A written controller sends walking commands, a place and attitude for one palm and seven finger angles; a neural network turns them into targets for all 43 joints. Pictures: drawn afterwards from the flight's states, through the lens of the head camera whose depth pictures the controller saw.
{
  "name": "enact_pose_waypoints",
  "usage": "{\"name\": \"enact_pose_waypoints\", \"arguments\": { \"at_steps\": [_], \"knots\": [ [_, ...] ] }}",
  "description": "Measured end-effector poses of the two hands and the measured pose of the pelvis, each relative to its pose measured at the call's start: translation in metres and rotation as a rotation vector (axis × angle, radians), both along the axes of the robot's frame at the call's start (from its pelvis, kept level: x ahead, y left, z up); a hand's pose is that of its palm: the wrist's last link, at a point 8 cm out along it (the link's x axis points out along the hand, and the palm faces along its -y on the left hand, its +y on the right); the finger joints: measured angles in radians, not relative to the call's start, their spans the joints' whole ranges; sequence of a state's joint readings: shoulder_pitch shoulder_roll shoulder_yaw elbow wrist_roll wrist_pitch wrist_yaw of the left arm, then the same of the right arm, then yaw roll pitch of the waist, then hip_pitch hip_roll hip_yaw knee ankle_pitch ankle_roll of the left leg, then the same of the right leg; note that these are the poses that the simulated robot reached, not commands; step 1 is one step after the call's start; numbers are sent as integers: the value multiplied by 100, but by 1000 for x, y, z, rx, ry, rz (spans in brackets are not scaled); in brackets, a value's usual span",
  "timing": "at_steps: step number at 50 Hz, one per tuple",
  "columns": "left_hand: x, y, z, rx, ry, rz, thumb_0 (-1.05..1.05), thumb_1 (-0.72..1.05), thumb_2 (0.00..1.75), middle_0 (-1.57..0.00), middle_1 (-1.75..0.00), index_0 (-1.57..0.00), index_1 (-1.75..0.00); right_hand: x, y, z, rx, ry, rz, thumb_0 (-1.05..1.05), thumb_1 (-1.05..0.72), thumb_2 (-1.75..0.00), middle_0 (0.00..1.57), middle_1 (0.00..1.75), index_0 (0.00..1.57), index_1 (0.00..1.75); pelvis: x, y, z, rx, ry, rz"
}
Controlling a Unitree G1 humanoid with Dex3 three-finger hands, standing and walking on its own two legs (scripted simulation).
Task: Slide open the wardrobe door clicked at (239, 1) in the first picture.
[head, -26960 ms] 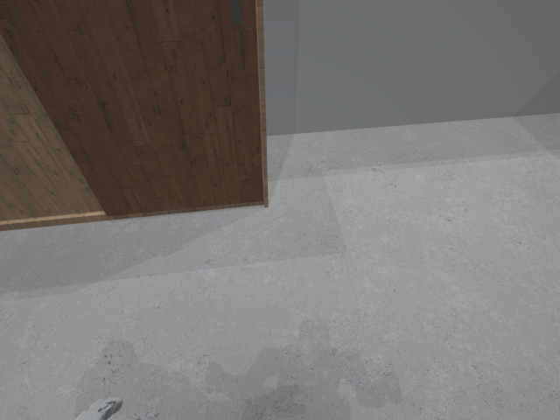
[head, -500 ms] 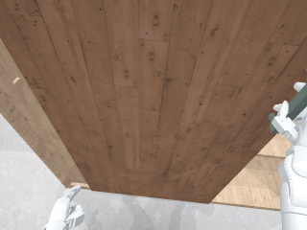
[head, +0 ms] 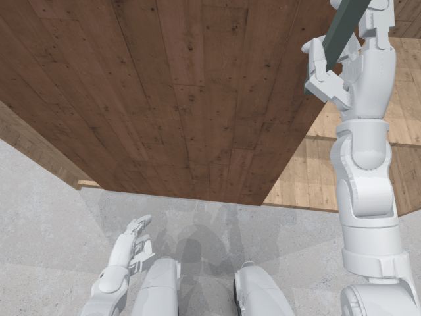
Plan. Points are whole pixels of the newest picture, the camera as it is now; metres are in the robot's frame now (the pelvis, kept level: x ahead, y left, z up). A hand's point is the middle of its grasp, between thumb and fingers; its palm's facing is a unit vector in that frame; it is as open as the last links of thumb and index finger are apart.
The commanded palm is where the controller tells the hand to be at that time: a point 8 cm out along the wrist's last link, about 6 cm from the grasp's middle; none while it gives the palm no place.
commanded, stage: stop walking and hold the door there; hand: right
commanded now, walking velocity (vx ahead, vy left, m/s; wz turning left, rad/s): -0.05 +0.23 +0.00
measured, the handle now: (332, 33) +0.46 -0.15 +0.22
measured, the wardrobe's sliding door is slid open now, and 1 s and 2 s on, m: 0.55 0.55 0.55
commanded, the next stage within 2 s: loosen the grip on the handle in 1.16 s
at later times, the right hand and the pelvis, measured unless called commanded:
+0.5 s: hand (319, 70) +0.40 -0.13 +0.21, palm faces +0.01 +0.99 -0.11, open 6.6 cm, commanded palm +0.38 -0.14 +0.19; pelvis -0.03 -0.04 +0.04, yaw +2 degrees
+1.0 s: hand (316, 69) +0.40 -0.13 +0.21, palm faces +0.09 +0.99 -0.14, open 6.6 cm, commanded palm +0.38 -0.14 +0.19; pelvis -0.01 +0.00 +0.03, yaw +2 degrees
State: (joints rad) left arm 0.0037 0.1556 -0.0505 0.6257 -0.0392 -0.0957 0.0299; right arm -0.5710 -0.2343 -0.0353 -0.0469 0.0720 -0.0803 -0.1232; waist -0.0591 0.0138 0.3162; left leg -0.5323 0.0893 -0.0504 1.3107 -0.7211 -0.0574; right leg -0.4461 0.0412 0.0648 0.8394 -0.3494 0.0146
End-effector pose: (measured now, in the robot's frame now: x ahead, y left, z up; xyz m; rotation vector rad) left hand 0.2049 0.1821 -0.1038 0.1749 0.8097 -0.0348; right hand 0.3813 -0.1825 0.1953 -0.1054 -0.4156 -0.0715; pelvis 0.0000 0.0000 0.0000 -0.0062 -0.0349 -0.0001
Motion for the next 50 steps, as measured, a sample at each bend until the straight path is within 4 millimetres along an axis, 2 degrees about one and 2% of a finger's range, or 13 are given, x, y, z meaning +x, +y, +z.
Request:
{"name": "enact_pose_waypoints", "arguments": {
  "at_steps": [5, 10, 13, 21, 26, 31, 40, 45, 50],
  "knots": [
    [-52, -36, -5, -79, 161, -12, 1, 91, 89, -20, -30, -20, -30, 1, 1, 9, -20, 84, 36, -2, -73, -80, 44, 140, 11, 127, -9, -17, 23, -3, 38, -10],
    [-77, -41, -4, -80, 181, -23, 1, 90, 89, -21, -30, -20, -30, 0, -1, 15, -53, 143, 44, 0, -71, -80, 44, 140, 17, 133, -17, -27, 27, -10, 46, 6],
    [-81, -31, 3, -46, 150, 13, 1, 90, 89, -21, -30, -20, -30, -1, -1, 16, -51, 168, 42, 1, -71, -78, 45, 140, 18, 134, -24, -32, 29, 9, 30, 24],
    [-82, 10, 41, 91, 19, 115, 1, 91, 90, -21, -30, -20, -30, -4, 1, 20, -11, 242, 60, 4, -74, -78, 38, 137, 16, 134, -29, -42, 34, 8, 6, 39],
    [-90, 24, 52, 114, 3, 132, 1, 91, 90, -20, -30, -20, -30, -6, 2, 23, -12, 282, 45, 4, -76, -77, 35, 133, 15, 135, -29, -36, 41, 9, 26, 36],
    [-103, 33, 47, 89, 20, 139, 1, 91, 90, -20, -30, -20, -30, -8, 5, 23, -13, 292, 11, 4, -76, -80, 35, 133, 13, 136, -27, -20, 41, 2, 22, 52],
    [-119, 55, 22, 68, 114, 171, 1, 91, 90, -21, -30, -20, -30, -8, 8, 23, -22, 286, -48, 3, -74, -84, 37, 133, 13, 136, -14, 1, 35, 2, 13, 45],
    [-116, 65, 16, 86, 136, 184, 1, 91, 90, -20, -30, -20, -30, -7, 8, 22, -26, 266, -50, 2, -73, -84, 40, 135, 14, 136, -9, 4, 31, 4, 2, 40],
    [-102, 66, 19, 108, 123, 183, 1, 91, 90, -20, -30, -20, -30, -6, 6, 20, -27, 241, -28, 1, -72, -84, 41, 136, 16, 136, -6, 0, 29, -2, -7, 35]
  ]
}}
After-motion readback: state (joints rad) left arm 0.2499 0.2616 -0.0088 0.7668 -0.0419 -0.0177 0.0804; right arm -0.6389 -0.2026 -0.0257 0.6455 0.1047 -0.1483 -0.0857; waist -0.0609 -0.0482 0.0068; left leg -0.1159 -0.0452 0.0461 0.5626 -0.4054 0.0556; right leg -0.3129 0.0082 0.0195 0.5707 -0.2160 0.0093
